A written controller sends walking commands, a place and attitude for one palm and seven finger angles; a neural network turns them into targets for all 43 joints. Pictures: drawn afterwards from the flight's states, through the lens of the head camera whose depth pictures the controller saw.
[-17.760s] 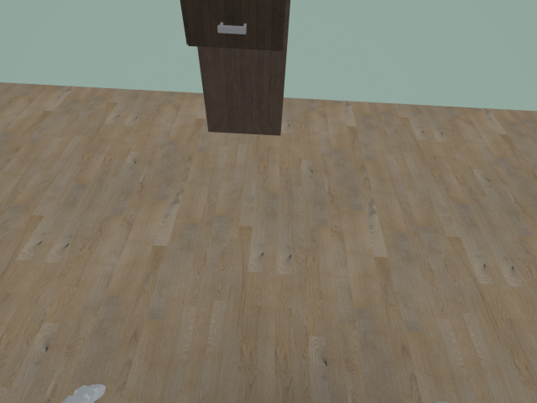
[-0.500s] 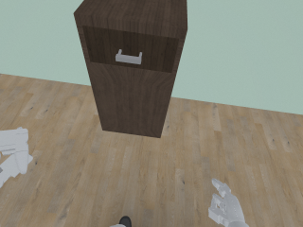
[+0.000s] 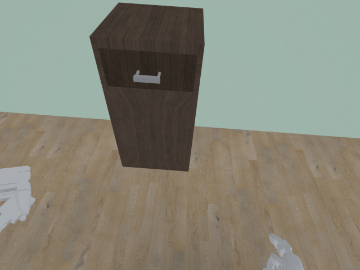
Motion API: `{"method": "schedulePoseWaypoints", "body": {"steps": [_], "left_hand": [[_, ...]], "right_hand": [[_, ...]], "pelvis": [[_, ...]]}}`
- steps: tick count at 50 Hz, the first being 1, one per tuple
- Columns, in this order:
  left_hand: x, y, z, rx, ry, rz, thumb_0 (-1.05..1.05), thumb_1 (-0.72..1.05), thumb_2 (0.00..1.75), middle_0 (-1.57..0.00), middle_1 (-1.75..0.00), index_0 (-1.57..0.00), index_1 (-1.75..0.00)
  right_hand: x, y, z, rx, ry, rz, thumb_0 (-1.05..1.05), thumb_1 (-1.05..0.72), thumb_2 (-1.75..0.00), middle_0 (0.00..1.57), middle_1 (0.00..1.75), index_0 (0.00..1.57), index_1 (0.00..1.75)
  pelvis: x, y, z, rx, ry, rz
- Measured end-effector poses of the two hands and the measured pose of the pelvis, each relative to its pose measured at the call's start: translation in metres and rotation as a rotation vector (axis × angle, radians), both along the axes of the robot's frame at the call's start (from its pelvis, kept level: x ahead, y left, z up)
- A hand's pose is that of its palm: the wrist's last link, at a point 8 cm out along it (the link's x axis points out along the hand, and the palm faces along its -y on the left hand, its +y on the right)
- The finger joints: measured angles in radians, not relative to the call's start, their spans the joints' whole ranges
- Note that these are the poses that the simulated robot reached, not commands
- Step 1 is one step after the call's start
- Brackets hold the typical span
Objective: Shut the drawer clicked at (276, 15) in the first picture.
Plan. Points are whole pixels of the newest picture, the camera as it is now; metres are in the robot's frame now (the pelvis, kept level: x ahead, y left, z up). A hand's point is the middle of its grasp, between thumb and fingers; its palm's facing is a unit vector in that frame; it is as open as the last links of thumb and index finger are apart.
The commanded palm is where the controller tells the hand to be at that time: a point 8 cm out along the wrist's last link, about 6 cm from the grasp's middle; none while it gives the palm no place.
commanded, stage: stop stepping back and stand still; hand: left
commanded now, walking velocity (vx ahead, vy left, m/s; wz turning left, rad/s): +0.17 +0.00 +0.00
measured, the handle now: (147, 76) +0.86 +0.16 -0.03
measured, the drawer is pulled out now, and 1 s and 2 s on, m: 0.00 0.00 0.00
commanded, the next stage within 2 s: let the arm hang, fingers relaxed in 0.22 s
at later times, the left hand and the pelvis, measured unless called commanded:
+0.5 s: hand (83, 264) +0.17 +0.22 -0.09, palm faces +0.14 -0.94 -0.31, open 3.0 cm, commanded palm none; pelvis +0.00 +0.00 -0.02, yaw +4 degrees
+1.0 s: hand out of the picture -0.05 +0.20 -0.17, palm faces +0.07 -0.98 -0.19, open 6.4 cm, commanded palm none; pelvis -0.01 +0.03 +0.00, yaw +2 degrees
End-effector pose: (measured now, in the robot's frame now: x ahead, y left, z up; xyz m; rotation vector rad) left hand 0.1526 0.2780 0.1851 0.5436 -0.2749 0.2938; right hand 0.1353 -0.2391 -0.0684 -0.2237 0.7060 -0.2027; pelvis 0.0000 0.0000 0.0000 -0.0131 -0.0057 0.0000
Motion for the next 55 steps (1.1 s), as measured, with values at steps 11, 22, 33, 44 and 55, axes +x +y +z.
{"method": "schedulePoseWaypoints", "body": {"steps": [11,22,33,44,55], "left_hand": [[-0.007,0.012,-0.015,-0.065,-0.041,0.074,0.01,0.88,0.89,-1.41,-1.60,-1.41,-1.60],[0.022,0.004,-0.154,-0.228,0.555,0.117,0.00,0.89,0.90,-1.36,-1.56,-1.36,-1.56],[-0.133,-0.023,-0.336,-0.574,1.451,0.325,0.02,0.90,0.89,-1.03,-1.30,-1.02,-1.21],[-0.220,-0.021,-0.324,-0.590,1.711,0.424,0.01,0.91,0.89,-0.60,-0.77,-0.60,-0.75],[-0.192,-0.039,-0.328,-0.614,1.634,0.355,0.01,0.91,0.89,-0.27,-0.39,-0.27,-0.38]], "right_hand": [[0.005,0.020,-0.014,0.012,0.009,0.044,0.01,-0.90,-0.90,0.20,0.30,0.20,0.30],[-0.003,0.011,-0.053,0.106,0.197,0.096,0.01,-0.90,-0.90,0.20,0.30,0.20,0.30],[-0.096,0.006,-0.056,0.010,0.574,-0.008,0.01,-0.90,-0.90,0.20,0.30,0.20,0.30],[-0.148,0.043,-0.068,0.101,0.736,-0.045,0.01,-0.90,-0.90,0.20,0.30,0.20,0.30],[-0.159,0.072,-0.078,0.175,0.729,-0.057,0.01,-0.91,-0.90,0.20,0.30,0.20,0.30]], "pelvis": [[-0.006,0.006,-0.010,0.017,-0.022,0.000],[0.002,-0.001,-0.012,0.016,0.003,0.063],[0.001,0.007,-0.004,-0.006,-0.017,0.058],[-0.003,0.024,0.004,-0.002,-0.009,0.046],[-0.007,0.031,0.004,0.008,-0.021,0.036]]}}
